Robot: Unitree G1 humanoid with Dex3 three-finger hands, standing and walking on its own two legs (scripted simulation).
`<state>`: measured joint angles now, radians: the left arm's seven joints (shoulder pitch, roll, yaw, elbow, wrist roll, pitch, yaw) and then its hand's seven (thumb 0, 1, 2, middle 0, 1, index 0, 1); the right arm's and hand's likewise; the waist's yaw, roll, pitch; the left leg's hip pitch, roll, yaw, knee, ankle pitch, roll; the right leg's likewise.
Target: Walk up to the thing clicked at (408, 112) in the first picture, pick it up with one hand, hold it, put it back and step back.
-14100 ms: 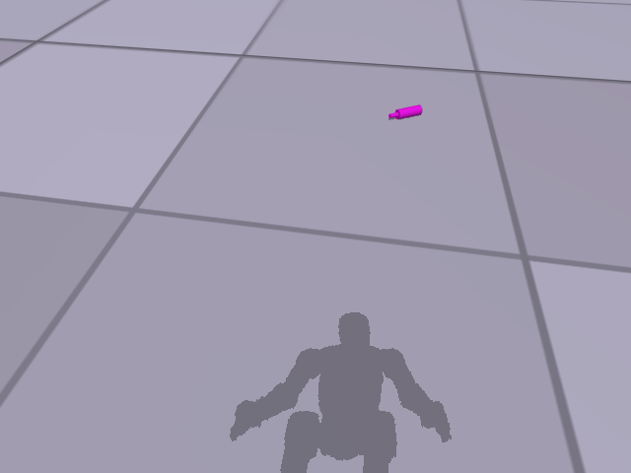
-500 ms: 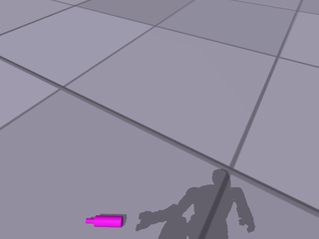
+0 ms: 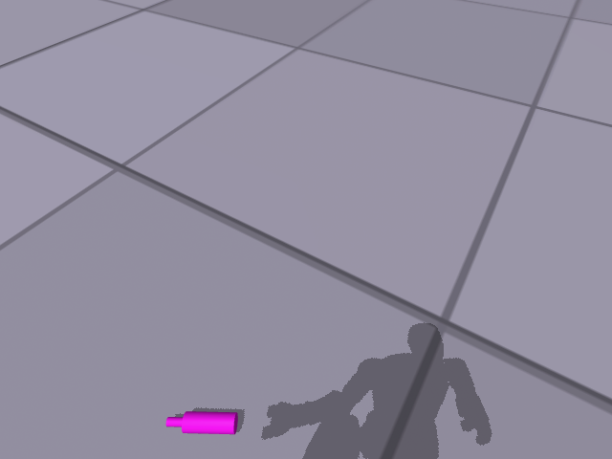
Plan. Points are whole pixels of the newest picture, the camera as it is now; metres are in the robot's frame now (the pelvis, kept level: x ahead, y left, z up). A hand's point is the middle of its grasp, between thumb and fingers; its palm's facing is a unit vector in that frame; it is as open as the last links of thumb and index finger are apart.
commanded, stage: walk up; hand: left
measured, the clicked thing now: (201, 422) +0.39 +0.34 -0.75
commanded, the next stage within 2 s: none
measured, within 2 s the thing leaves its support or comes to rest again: neither
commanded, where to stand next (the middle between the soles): +0.01 +0.08 m, yaw +0 degrees
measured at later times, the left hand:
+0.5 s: hand out of the picture +0.02 +0.39 -0.18, palm faces -0.02 -0.92 -0.39, open 7.4 cm
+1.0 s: hand out of the picture +0.08 +0.33 -0.15, palm faces -0.06 -0.95 -0.32, open 7.4 cm
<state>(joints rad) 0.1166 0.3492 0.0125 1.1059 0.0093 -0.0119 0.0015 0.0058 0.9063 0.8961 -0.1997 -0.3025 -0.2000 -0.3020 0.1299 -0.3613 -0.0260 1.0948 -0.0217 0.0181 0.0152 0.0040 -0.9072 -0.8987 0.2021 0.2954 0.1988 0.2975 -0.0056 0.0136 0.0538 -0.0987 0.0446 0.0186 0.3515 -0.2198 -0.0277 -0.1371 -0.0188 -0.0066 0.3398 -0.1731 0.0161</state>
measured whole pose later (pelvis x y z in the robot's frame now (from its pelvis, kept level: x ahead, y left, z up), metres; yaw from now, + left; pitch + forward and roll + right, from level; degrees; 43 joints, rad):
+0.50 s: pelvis -0.04 +0.11 -0.01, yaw +0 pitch -2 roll -1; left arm 0.18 0.43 0.05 1.00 0.01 0.04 0.02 0.01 0.91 0.90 -0.20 -0.30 -0.20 -0.30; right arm 0.20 -0.33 -0.05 0.92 -0.03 0.00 0.01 0.00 -0.90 -0.90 0.20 0.30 0.20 0.30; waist 0.00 -0.04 0.14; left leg -0.22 -0.02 0.01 0.55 -0.30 0.04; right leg -0.33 0.04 0.10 0.85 -0.49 0.00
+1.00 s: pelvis -0.04 +0.08 +0.00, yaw -2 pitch -3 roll +0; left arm 0.10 0.35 0.03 1.02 0.01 0.01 -0.03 0.01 0.91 0.90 -0.20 -0.30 -0.20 -0.30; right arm 0.18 -0.37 -0.02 1.02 -0.02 -0.04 -0.01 0.01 -0.91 -0.90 0.20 0.30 0.20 0.30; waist -0.01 -0.01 0.05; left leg -0.14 0.02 0.04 0.41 -0.23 0.00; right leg -0.10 0.03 0.03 0.42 -0.27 -0.03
